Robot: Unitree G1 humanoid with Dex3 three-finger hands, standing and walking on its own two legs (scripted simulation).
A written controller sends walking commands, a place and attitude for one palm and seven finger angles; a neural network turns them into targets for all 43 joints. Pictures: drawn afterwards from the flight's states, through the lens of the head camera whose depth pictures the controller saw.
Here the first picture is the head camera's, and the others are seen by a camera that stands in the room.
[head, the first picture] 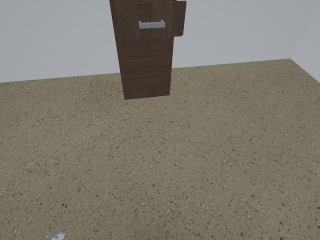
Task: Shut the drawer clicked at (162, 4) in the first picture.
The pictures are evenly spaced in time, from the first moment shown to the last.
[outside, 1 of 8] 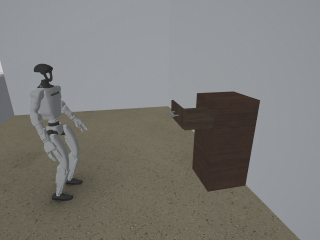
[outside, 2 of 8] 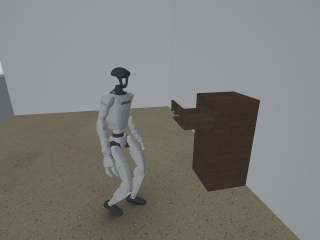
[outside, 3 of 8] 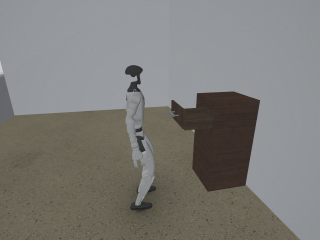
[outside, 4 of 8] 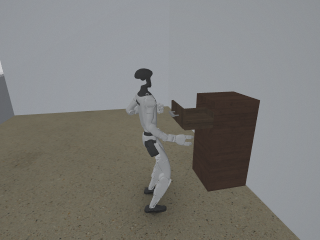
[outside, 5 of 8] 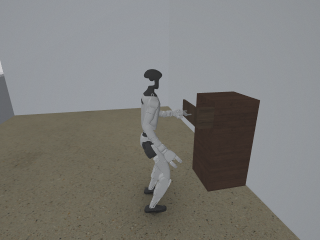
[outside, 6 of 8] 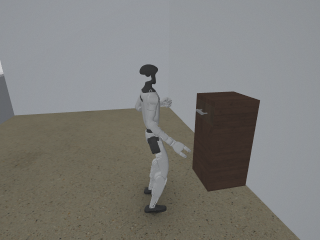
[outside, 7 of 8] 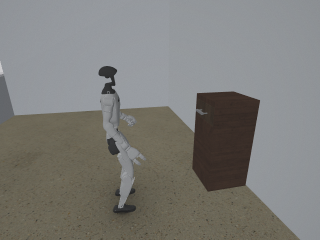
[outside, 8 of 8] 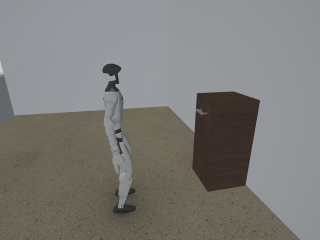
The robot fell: no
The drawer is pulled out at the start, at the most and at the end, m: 0.30 0.30 0.00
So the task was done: yes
